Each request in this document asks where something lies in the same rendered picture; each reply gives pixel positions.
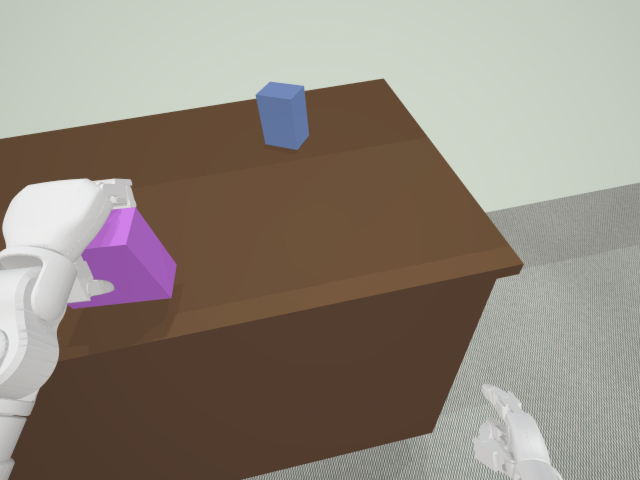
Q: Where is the left robot hand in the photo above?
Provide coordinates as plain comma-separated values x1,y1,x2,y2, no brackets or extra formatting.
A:
2,179,137,304

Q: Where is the right robot hand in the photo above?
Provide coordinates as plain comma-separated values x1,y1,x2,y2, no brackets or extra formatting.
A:
473,383,551,479

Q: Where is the table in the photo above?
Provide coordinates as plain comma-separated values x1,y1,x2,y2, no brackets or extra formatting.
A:
0,79,524,480

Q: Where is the left robot forearm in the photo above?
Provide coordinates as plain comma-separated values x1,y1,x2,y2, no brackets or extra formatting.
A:
0,246,77,480

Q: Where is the right robot forearm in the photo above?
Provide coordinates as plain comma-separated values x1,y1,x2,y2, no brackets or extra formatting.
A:
512,460,563,480

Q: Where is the sponge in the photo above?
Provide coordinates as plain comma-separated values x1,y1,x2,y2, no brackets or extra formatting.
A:
67,207,177,309

